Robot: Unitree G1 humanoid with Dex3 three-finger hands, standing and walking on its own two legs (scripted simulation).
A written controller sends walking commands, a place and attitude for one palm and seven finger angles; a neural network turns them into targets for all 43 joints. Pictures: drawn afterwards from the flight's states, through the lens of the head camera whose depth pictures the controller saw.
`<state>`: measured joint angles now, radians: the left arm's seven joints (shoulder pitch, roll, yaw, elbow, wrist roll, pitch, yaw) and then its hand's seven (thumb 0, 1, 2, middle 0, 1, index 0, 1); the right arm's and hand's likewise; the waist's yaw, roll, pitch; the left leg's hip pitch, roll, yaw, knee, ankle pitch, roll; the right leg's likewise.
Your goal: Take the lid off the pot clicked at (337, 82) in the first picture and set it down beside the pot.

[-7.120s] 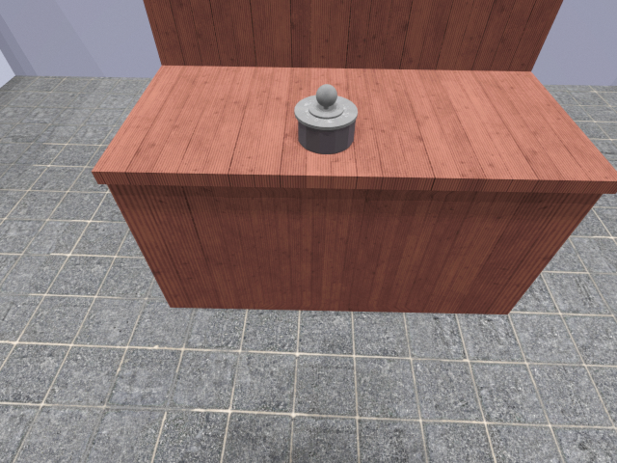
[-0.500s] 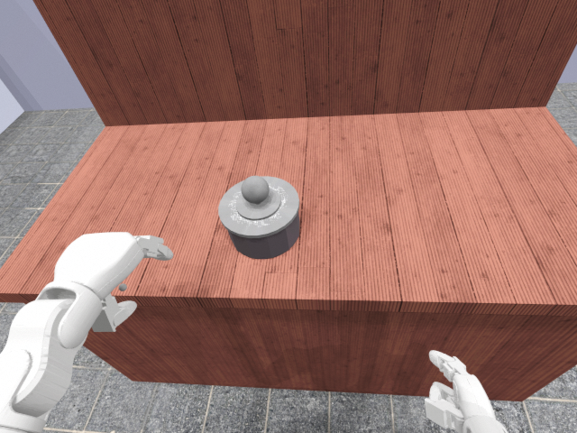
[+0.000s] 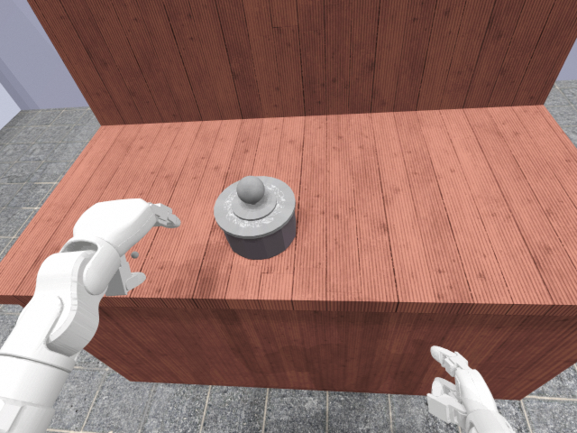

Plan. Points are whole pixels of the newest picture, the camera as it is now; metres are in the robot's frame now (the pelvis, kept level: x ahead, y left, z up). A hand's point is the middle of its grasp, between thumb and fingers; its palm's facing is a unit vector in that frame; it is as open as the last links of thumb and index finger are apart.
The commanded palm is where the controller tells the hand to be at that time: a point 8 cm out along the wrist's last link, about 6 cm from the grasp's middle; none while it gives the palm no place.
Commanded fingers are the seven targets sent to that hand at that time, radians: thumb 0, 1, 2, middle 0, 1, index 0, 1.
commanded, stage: move the open hand above the knob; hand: left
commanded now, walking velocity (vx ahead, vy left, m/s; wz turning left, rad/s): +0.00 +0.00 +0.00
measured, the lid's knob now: (250, 189) +0.52 +0.13 +0.03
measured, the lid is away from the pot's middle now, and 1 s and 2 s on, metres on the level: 0.00 0.00 0.00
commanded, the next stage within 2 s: none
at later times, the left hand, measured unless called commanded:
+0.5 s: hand (176, 219) +0.38 +0.20 +0.11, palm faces -0.25 -0.04 -0.97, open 10.6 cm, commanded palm +0.37 +0.20 +0.17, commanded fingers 0.00 -0.35 1.41 -0.79 -0.08 -0.79 -0.08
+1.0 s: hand (208, 190) +0.43 +0.17 +0.11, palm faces -0.26 -0.04 -0.97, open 10.6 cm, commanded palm +0.43 +0.16 +0.17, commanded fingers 0.00 -0.35 1.41 -0.79 -0.08 -0.79 -0.08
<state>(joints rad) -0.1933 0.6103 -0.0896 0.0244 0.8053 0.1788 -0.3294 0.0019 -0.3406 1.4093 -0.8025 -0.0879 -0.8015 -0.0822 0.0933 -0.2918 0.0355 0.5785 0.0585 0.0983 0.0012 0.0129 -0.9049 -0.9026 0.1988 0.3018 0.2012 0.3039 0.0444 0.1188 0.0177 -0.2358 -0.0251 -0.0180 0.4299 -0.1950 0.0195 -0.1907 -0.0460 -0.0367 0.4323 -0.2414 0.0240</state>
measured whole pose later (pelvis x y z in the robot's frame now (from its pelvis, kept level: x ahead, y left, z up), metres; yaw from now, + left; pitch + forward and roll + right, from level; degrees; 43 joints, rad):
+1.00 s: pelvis +0.02 +0.00 +0.00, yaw -1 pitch +4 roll +0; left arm -0.67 0.48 -0.26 0.47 0.87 0.24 -0.30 0.00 -0.34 1.41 -0.80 -0.09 -0.80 -0.08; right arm 0.14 -0.28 0.03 0.62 0.08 0.13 0.00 0.01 -0.91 -0.90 0.20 0.30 0.20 0.30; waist -0.02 0.09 -0.02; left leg -0.31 -0.02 0.00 0.48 -0.24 0.02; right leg -0.28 -0.04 -0.02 0.50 -0.29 0.02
